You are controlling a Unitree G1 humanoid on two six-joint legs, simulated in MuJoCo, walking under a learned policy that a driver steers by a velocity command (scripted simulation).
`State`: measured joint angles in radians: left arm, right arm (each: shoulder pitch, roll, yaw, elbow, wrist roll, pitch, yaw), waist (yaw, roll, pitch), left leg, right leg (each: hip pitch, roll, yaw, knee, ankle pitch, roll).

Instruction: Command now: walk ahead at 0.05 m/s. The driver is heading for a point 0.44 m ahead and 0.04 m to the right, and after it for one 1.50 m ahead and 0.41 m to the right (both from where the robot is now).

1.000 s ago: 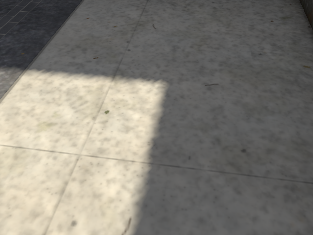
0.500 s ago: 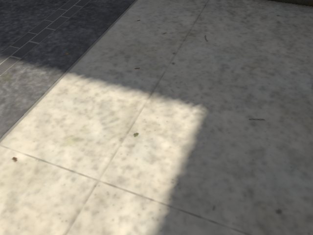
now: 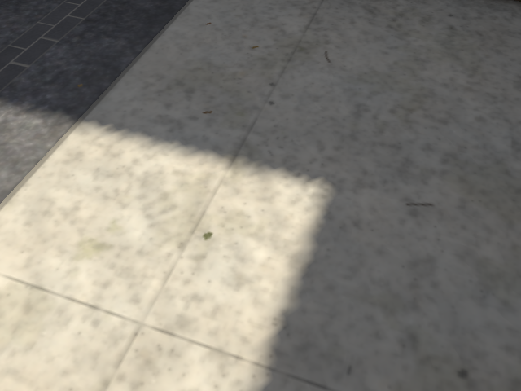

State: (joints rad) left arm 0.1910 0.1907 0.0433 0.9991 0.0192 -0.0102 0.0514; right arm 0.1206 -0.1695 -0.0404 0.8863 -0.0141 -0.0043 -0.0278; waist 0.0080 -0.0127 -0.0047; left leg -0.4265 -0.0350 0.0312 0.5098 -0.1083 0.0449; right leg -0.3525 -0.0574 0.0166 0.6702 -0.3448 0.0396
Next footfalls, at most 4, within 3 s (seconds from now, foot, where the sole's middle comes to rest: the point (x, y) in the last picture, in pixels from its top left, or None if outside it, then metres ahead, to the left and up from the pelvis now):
0.02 right None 0.05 -0.15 -0.76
1.28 right None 0.47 -0.15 -0.76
1.82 left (257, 386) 0.52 0.04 -0.76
2.20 right None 0.39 -0.19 -0.76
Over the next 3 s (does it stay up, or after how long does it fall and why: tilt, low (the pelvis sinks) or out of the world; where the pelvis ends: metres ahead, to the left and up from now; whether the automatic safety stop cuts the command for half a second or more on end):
stays up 0.56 -0.10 0.02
